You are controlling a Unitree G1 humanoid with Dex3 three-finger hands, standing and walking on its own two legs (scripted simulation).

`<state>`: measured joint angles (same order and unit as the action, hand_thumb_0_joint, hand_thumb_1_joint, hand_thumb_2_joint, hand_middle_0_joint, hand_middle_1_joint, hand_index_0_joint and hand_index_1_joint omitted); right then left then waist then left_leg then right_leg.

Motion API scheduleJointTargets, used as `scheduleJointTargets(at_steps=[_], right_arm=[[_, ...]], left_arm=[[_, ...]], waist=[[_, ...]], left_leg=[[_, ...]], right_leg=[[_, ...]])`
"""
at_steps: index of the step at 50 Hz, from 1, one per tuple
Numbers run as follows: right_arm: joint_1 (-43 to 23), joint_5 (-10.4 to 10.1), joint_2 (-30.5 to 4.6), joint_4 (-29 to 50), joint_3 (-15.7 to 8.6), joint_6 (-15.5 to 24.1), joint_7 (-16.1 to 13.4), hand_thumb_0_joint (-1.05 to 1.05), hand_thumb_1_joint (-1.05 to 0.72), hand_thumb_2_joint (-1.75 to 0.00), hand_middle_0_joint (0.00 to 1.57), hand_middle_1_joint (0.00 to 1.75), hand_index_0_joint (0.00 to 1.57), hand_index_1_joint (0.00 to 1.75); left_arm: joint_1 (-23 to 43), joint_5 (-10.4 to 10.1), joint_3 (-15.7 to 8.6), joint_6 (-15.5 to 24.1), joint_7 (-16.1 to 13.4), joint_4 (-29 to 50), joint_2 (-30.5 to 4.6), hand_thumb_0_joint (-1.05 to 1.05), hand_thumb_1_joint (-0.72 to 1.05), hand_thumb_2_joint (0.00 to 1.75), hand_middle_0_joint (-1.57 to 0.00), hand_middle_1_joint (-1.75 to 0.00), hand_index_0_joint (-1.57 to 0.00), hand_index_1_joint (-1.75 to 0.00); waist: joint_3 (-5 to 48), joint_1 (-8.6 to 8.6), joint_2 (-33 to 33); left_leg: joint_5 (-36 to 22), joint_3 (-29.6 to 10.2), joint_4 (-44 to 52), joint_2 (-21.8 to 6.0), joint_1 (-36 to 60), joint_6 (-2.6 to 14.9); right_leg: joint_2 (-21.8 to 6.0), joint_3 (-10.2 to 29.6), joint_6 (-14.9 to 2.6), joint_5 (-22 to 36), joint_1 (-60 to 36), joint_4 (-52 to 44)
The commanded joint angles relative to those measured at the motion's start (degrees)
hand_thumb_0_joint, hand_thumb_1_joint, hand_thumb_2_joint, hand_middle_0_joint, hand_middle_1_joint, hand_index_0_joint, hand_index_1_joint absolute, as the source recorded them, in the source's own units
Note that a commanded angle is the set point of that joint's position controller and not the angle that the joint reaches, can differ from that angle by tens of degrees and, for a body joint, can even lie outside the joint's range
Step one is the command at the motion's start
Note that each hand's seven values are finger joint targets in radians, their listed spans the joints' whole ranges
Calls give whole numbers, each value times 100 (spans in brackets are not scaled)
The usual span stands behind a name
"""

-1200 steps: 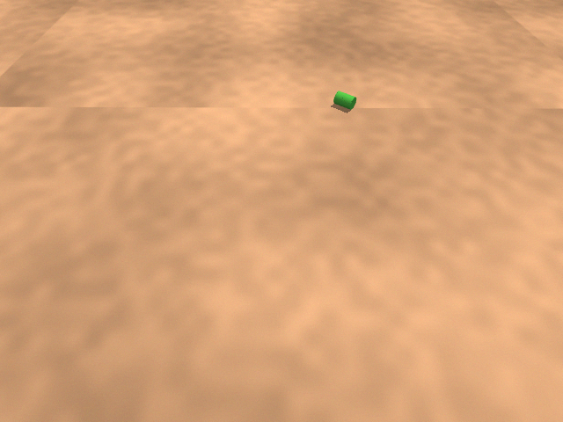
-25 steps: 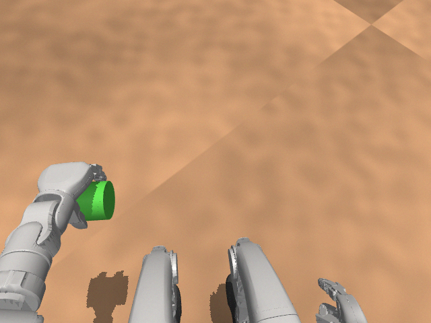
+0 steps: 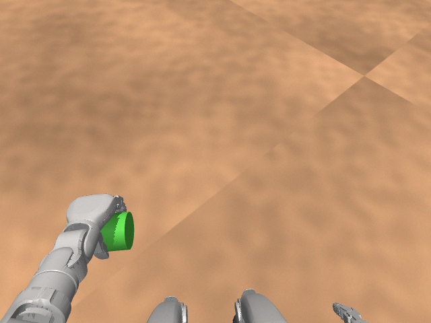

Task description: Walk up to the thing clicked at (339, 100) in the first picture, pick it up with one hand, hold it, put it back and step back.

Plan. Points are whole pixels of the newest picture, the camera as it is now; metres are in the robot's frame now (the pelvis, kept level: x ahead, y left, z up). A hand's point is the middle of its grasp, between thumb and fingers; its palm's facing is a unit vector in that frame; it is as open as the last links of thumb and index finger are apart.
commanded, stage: lift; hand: left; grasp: from above
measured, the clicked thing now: (101, 232) +0.33 +0.23 -0.12
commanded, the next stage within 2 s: hold in 0.20 s
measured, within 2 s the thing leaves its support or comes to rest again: neither
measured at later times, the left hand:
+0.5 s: hand (93, 213) +0.34 +0.22 -0.03, palm faces -0.48 -0.05 -0.88, open 10.4 cm
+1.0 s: hand (90, 214) +0.32 +0.22 +0.00, palm faces -0.48 -0.04 -0.88, open 10.4 cm
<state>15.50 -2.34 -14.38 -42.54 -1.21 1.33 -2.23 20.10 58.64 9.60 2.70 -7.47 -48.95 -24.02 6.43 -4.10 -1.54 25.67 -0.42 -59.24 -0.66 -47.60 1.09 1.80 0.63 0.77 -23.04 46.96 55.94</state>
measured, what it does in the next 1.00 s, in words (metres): rises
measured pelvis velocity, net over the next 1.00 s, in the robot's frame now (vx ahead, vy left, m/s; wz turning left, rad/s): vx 0.03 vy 0.00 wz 0.00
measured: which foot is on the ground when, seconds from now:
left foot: down 0.00-1.00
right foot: down 0.00-1.00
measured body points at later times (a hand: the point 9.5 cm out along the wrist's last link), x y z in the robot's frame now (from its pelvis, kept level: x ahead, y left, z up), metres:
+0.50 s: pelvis +0.04 +0.00 +0.04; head +0.08 +0.00 +0.49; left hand +0.36 +0.22 +0.02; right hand +0.14 -0.27 -0.08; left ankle +0.03 +0.10 -0.67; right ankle +0.04 -0.13 -0.67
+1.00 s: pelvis +0.03 +0.00 +0.05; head +0.06 -0.02 +0.50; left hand +0.34 +0.22 +0.05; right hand +0.15 -0.27 -0.06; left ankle +0.03 +0.10 -0.67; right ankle +0.04 -0.13 -0.67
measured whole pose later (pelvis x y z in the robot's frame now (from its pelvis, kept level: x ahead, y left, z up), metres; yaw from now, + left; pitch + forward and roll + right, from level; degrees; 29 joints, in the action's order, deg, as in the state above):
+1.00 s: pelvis +0.03 +0.00 +0.05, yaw +0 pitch +5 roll +0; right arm 13.3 -3.5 -14.9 -39.6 -2.0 -2.8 -2.7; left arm 12.7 58.0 11.8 2.8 0.8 -37.2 -23.6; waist 2.8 -0.9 -2.4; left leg 18.5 0.8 -36.1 0.2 -22.5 0.9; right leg 0.8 2.1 0.6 -16.8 23.0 34.9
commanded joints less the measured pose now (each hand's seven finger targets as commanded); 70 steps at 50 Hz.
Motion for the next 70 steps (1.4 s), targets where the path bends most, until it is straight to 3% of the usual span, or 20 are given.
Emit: scheduleJointTargets(at_steps=[1, 8, 15, 22, 31, 32, 39, 43, 50, 58, 70], right_arm=[[163, -18, -827, 557, -326, 138, -76, 0, -90, -90, 20, 30, 20, 30], [150, -35, -831, 580, -366, 79, -85, 0, -89, -90, 20, 30, 20, 30], [35, -47, -861, 630, -411, 8, -90, 0, -89, -90, 20, 30, 20, 30], [-1, -45, -899, 620, -453, -36, -74, 0, -89, -89, 20, 30, 20, 30], [-188, -75, -903, 860, -447, -136, -44, 0, -89, -90, 20, 30, 20, 30], [-176, -83, -894, 876, -433, -144, -46, 0, -89, -90, 20, 30, 20, 30], [-258, -94, -883, 923, -419, -185, -76, 0, -89, -90, 20, 30, 20, 30], [-384, -117, -869, 1016, -396, -203, -97, 0, -89, -90, 20, 30, 20, 30], [-469, -131, -847, 1030, -369, -209, -136, 0, -89, -90, 20, 30, 20, 30], [-685, -133, -829, 1098, -333, -214, -162, 0, -89, -90, 20, 30, 20, 30], [-818, -144, -813, 1075, -304, -218, -188, 0, -89, -90, 20, 30, 20, 30]], left_arm=[[1712, -68, -490, -67, -232, 1116, -1260, 0, 78, 78, -117, -50, -115, -53], [1669, -144, -424, -72, -140, 1314, -1173, 0, 81, 77, -119, -50, -117, -52], [1477, -90, -414, -44, -73, 1462, -1172, 0, 82, 80, -120, -50, -118, -52], [1491, -50, -409, -22, 102, 1656, -1212, 0, 84, 73, -119, -47, -118, -49], [1342, -82, -416, -11, 327, 1982, -1220, 0, 84, 77, -122, -46, -120, -48], [1325, -67, -366, -23, 340, 1937, -1155, 0, 84, 76, -122, -45, -120, -48], [1336, -44, -489, -15, 446, 2251, -1290, 0, 82, 75, -120, -46, -118, -48], [1218, -84, -450, -24, 491, 2261, -1214, 0, 85, 76, -122, -46, -120, -48], [1180, -143, -473, 33, 599, 2432, -1232, 0, 85, 75, -120, -49, -119, -50], [1161, -182, -468, 77, 609, 2506, -1226, 0, 88, 76, -123, -50, -122, -52], [1173, -185, -475, 42, 639, 2628, -1231, 0, 84, 76, -119, -52, -118, -53]], waist=[[1715, 81, -280], [1623, 70, -187], [1540, 139, -159], [1655, 150, -231], [1389, 260, -249], [1306, 208, -114], [1376, 272, -216], [1093, 289, -12], [1169, 317, -106], [910, 375, -83], [918, 384, -69]], left_leg=[[-1220, -84, 1300, 117, 1690, -62], [-1719, -32, 1648, 148, 2167, -62], [-2098, -13, 1943, 156, 2676, -88], [-2894, -10, 2058, 123, 3123, -84], [-2692, 18, 2366, 146, 3232, -95], [-2643, 9, 2381, 155, 3166, -79], [-2781, 62, 2494, 170, 3327, -51], [-2367, 61, 2673, 192, 3234, -35], [-2398, 93, 2803, 172, 3421, -33], [-1975, 71, 3033, 176, 3480, -31], [-2093, 94, 3171, 166, 3699, -27]], right_leg=[[101, -55, -201, 959, -1160, -1130], [72, 8, -179, 1419, -1719, -1546], [69, -11, -176, 1688, -2056, -1848], [100, -26, -179, 2224, -2268, -1948], [87, -14, -189, 2090, -2528, -2196], [82, 3, -179, 2112, -2588, -2215], [72, 41, -176, 2279, -2748, -2307], [49, 52, -159, 1995, -2855, -2469], [50, 74, -169, 1982, -2958, -2558], [31, 63, -168, 1569, -2981, -2782], [21, 80, -156, 1674, -3120, -2927]])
